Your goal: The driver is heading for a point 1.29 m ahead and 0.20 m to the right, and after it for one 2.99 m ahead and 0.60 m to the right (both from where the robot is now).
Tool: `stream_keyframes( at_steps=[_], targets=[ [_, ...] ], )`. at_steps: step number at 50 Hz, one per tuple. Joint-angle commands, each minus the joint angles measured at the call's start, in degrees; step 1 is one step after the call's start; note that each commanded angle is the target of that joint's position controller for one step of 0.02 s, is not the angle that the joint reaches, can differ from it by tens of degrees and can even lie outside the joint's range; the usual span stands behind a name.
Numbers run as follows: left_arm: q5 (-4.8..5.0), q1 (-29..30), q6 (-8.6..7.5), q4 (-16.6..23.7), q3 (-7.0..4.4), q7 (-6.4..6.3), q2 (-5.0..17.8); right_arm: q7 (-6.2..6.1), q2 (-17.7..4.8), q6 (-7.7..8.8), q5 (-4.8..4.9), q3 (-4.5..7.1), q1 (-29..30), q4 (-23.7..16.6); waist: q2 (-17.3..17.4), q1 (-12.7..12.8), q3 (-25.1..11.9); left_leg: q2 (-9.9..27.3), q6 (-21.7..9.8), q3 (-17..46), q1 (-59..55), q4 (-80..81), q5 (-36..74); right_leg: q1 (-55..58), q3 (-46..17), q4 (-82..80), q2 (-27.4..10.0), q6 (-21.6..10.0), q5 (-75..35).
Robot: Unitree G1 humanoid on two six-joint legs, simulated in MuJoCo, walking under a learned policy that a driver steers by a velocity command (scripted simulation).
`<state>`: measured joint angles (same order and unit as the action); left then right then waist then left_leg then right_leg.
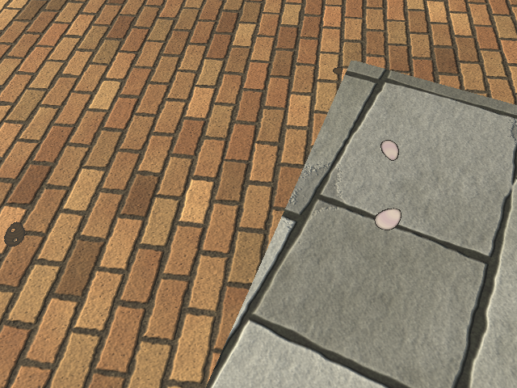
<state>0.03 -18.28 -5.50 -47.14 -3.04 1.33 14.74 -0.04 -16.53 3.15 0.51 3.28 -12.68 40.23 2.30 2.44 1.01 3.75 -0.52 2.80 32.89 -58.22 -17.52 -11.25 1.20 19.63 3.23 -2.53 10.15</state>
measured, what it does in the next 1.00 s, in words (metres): walks ahead: left foot, then right foot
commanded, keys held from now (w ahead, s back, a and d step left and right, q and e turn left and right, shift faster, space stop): w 0.46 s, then w+e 0.54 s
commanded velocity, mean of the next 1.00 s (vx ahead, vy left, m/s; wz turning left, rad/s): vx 0.50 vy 0.00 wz -0.17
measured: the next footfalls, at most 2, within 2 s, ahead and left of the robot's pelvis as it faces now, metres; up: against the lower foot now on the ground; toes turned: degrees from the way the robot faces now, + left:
left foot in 0.26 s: +0.31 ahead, +0.16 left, +0.00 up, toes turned +2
right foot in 0.82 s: +0.61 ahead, -0.09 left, +0.00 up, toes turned -10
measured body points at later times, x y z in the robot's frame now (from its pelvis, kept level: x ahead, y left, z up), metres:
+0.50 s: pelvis +0.27 +0.07 +0.00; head +0.29 +0.09 +0.45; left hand +0.40 +0.35 -0.11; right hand +0.34 -0.21 -0.11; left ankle +0.27 +0.15 -0.74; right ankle +0.32 -0.10 -0.67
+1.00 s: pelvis +0.55 -0.01 -0.01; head +0.58 -0.02 +0.44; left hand +0.72 +0.24 -0.11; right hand +0.62 -0.30 -0.11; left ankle +0.57 +0.16 -0.66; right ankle +0.57 -0.08 -0.74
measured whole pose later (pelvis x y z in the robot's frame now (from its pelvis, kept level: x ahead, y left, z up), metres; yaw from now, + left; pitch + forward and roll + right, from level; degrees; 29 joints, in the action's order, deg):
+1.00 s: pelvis +0.55 -0.01 -0.01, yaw -14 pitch +2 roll +0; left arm 0.4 -14.9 -2.7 -41.6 -3.7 1.5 16.5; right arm 0.0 -17.1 6.1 -0.4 2.5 -11.5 42.5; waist 1.2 1.0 2.3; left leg 4.6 1.1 3.4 30.5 -63.5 -19.5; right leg -16.9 -1.9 24.2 6.1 -5.1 8.9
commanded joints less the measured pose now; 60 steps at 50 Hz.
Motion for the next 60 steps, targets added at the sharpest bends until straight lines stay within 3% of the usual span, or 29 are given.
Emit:
stream_keyframes(
  at_steps=[1, 5, 9, 11, 12, 13, 14, 15, 16, 17, 18, 19, 20, 23, 30, 36, 39, 40, 41, 42, 43, 44, 45, 46, 47, 50, 55, 57, 60],
  targets=[
    [0.55, 2.6, -0.72, 3.5, -2.19, -0.58, 9.8, 0.24, -1.7, 0.93, -0.35, -0.03, 3.0, -4.7, -6.3, -0.8, -0.9, 2.5, 0.9, 0.1, 4.2, 9.8, 7.3, 3.4, -12.4, -10.9, -15.2, -10.9, -11.4],
    [1.2, -0.7, 0.04, 1.7, -2.27, -0.7, 10.9, 0.97, -1.6, 1.44, 0.23, -0.35, 9.6, -5.9, -6.4, 1.7, 0.2, 0.3, 1.1, -1.8, -0.4, 21.9, 18.3, 3.3, -7.7, -10.8, -13.8, -8.9, -12.0],
    [1.63, -3.5, 1.1, -0.3, -2.42, -0.82, 11.7, 1.87, -2.8, 1.81, 0.66, 0.0, 13.9, -7.8, -7.1, 2.1, 1.7, -0.7, -0.7, -1.8, -0.9, 27.1, 16.2, 8.7, -8.7, -8.2, -16.8, -7.6, -12.7],
    [1.67, -2.8, 1.75, -0.7, -2.69, -1.12, 12.7, 2.06, -4.3, 2.0, 0.51, 0.64, 11.4, -7.4, -7.5, -0.3, 0.5, -1.9, -2.4, -2.8, -5.8, 29.5, 13.3, 10.6, -8.2, -4.3, -17.4, -6.4, -19.4],
    [1.77, -2.0, 1.98, -0.6, -2.58, -1.28, 12.7, 1.86, -5.7, 1.99, 0.18, 1.5, 6.4, -6.0, -7.0, -3.3, -2.4, -3.3, -3.7, -4.3, -13.5, 31.4, 13.5, 10.0, -6.2, 1.6, -15.7, -5.1, -27.6],
    [1.31, -2.1, 2.03, -0.4, -1.9, -1.42, 11.0, 1.36, -8.4, 1.87, -0.13, 2.86, -1.9, -3.6, -5.7, -7.0, -8.0, -2.5, -5.6, -3.5, -26.0, 30.9, 14.2, 5.9, -3.7, 12.1, -12.9, -3.4, -29.4],
    [-0.62, -2.3, 1.76, 1.5, -0.34, -1.58, 7.3, 0.65, -13.1, 1.48, -0.8, 4.0, -12.3, -2.1, 3.0, -10.4, -16.9, 9.9, -9.7, 10.8, -42.5, 29.4, 16.3, -5.9, -0.6, 31.4, -8.9, -0.9, -11.4],
    [0.36, -8.7, 0.57, 2.0, 0.94, -1.23, 2.9, 1.16, -15.6, 1.24, -0.77, 4.23, -13.0, -1.2, 17.2, -6.4, -22.1, 19.0, -17.9, 36.1, -55.0, 37.4, 2.7, -25.5, -3.1, 47.1, -0.4, 1.3, 22.6],
    [1.53, -4.6, -0.2, 1.5, -0.47, -0.86, 9.3, 1.34, -10.1, 1.24, 0.0, 2.86, -11.6, -1.7, 9.4, -8.3, -17.1, 17.3, -16.2, 36.0, -51.6, 40.4, -5.6, -32.2, -7.7, 52.7, -3.8, 0.9, 22.6],
    [2.2, 0.4, -0.65, 3.0, -1.01, -0.57, 10.9, 1.3, -8.2, 1.38, 0.19, 2.08, -8.0, -2.0, 6.4, -7.8, -9.8, 15.3, -14.1, 28.0, -44.7, 41.4, -3.3, -34.4, -6.4, 52.4, -6.3, 0.2, 17.0],
    [1.7, 2.6, -0.66, 3.2, -0.88, -0.76, 10.0, 1.42, -7.3, 1.43, -0.26, 1.68, -4.7, -2.3, 1.9, -6.1, -6.3, 13.0, -13.3, 22.5, -37.6, 42.6, 2.7, -32.3, -5.3, 50.1, -8.5, 0.5, 12.1],
    [0.71, 3.6, -0.35, 3.2, -1.05, -0.89, 9.4, 1.67, -5.8, 1.51, -0.69, 1.26, -2.2, -2.4, 0.5, -4.6, -3.3, 10.8, -12.7, 18.4, -32.1, 44.5, 8.1, -30.3, -5.0, 47.0, -9.9, 0.9, 8.9],
    [0.71, 2.1, 0.1, 3.1, -1.01, -0.77, 8.6, 1.65, -5.8, 1.78, -1.13, 1.2, -1.0, -2.4, 3.1, -2.7, -3.4, 10.3, -13.1, 16.3, -28.4, 45.9, 11.9, -27.0, -5.4, 45.6, -11.0, 1.5, 6.9],
    [0.45, 2.3, 1.5, 2.9, -0.66, -1.03, 6.5, 1.55, -6.1, 2.81, -0.51, 1.48, -1.1, -0.9, 2.1, -1.3, -2.2, 9.0, -13.9, 10.7, -24.2, 49.2, 17.6, -25.5, -4.7, 40.9, -11.4, 3.0, 3.5],
    [1.0, 13.5, 1.5, 5.8, 0.15, 0.11, 4.5, 0.28, -8.3, 2.93, -0.91, 2.0, -4.8, 2.9, 0.3, -5.3, 1.5, 7.6, -10.2, -2.2, -26.3, 52.2, 20.2, -26.4, -3.9, 20.9, -9.1, 2.8, -16.3],
    [1.14, 20.7, 1.32, 10.3, 0.35, 2.07, 4.4, -0.29, -9.0, 1.15, -0.16, 2.4, -8.5, 6.3, 0.1, -7.3, 3.6, 11.4, -8.4, -6.1, -38.5, 47.6, 27.3, -29.9, -1.7, 13.8, -7.0, -0.1, -10.7],
    [0.8, 15.9, 1.53, 10.8, -0.98, 2.67, 6.8, -1.31, -11.1, -0.23, 0.01, 2.97, -6.7, 5.8, 3.1, -3.6, -1.3, 11.1, -6.1, -9.0, -41.1, 35.9, 55.0, -20.4, 3.5, 13.8, -2.3, -3.0, -1.8],
    [0.87, 8.6, 1.66, 9.2, -2.36, 2.48, 9.0, -1.81, -11.4, -0.88, -0.01, 2.95, -5.9, 5.4, 2.9, 0.6, -5.5, 9.7, -4.6, -11.0, -39.0, 25.9, 60.8, -10.5, 4.8, 11.7, 0.1, -4.6, -2.9],
    [1.03, -0.9, 1.94, 7.1, -4.22, 1.66, 12.8, -2.38, -10.8, -0.85, -0.32, 2.54, -5.9, 4.5, 0.5, 4.9, -10.8, 7.7, -2.4, -11.8, -28.4, 12.0, 52.8, 6.3, -1.0, 10.6, -2.0, -7.5, -5.8],
    [1.11, -5.9, 2.17, 6.8, -5.87, 0.87, 19.6, -1.45, -4.0, 0.7, -1.98, 0.1, -11.3, 1.6, -13.1, 2.4, -18.4, -1.5, 1.6, -11.1, -1.9, -11.0, 13.7, 30.8, -29.5, 10.1, -17.5, -18.0, -1.8],
    [1.47, -6.9, 2.03, 7.3, -4.76, 0.75, 16.4, -0.42, -4.6, 3.06, -1.49, -0.32, -9.2, 1.7, -12.5, 3.6, -25.0, -7.3, 1.8, 0.5, 8.6, -20.1, -15.6, 37.6, -49.1, 0.6, -22.9, -22.2, 3.3],
    [0.99, -5.3, 1.93, 7.2, -3.74, 0.55, 13.1, 0.5, -8.3, 4.5, 1.01, 0.79, -3.3, 0.1, -9.4, 4.9, -17.9, -3.4, 0.5, 3.8, 14.2, -21.6, -11.9, 33.2, -40.5, -0.9, -20.7, -18.5, 4.3],
    [0.97, -2.0, 1.83, 7.7, -3.35, 0.34, 11.7, 0.59, -8.0, 5.27, 1.36, 0.47, -0.3, -1.0, -5.6, 3.4, -11.5, -0.9, -0.3, 2.8, 14.1, -17.5, -7.0, 24.5, -33.0, -1.5, -18.4, -16.3, 1.7],
    [0.93, 1.7, 1.94, 8.5, -2.85, 0.24, 10.2, 0.2, -7.7, 5.34, 0.08, 0.66, 0.9, -0.9, -2.1, 1.0, -6.7, 1.0, 0.0, 2.1, 11.3, -11.9, -4.0, 15.3, -27.6, -2.7, -16.1, -14.7, -3.3],
    [0.36, 4.2, 1.91, 9.5, -2.36, 0.08, 9.0, -0.13, -8.2, 4.81, -0.77, 1.17, 0.4, -0.9, -3.3, -1.2, -4.5, 2.3, 0.6, 2.1, 6.9, -8.3, -2.1, 8.3, -24.5, -4.2, -14.6, -14.3, -8.7],
    [0.29, 5.9, 1.72, 10.4, -2.6, -0.48, 9.5, -0.33, -6.2, 2.84, -1.39, 1.05, -1.8, -1.1, -5.3, -3.9, -3.3, 2.5, 3.1, 0.9, 1.7, -2.3, 0.5, -1.1, -20.1, -7.0, -12.3, -15.1, -15.1],
    [1.14, 1.9, 2.14, 9.0, -3.35, -1.89, 11.4, -0.17, -3.2, 2.81, -1.36, -0.13, 8.9, -4.0, -6.1, -0.2, -1.2, -1.1, 4.8, -0.3, -2.5, 19.4, 19.0, -6.1, -14.6, -6.3, -7.5, -10.8, -10.9],
    [1.37, -0.4, 2.52, 8.2, -3.46, -2.12, 11.7, 0.34, -3.6, 3.19, -0.6, -0.08, 12.4, -4.9, -6.8, 1.4, -1.3, -2.9, 4.8, -0.1, -5.0, 24.4, 22.8, -5.3, -16.5, -5.5, -8.1, -10.1, -7.3],
    [1.5, -2.5, 2.93, 7.2, -3.19, -2.34, 10.6, 1.16, -5.5, 3.84, -0.12, 0.56, 13.2, -5.2, -7.7, 1.4, -1.6, -2.8, 3.4, 1.7, -5.6, 29.0, 21.2, 0.9, -20.8, -1.4, -10.7, -9.1, -4.0]
  ],
)
Keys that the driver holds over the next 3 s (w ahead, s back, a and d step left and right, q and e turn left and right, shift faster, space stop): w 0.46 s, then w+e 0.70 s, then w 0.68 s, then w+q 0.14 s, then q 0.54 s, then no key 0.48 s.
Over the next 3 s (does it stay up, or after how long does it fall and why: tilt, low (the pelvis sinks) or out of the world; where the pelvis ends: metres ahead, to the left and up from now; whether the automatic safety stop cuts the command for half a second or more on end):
stays up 1.26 -0.30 -0.01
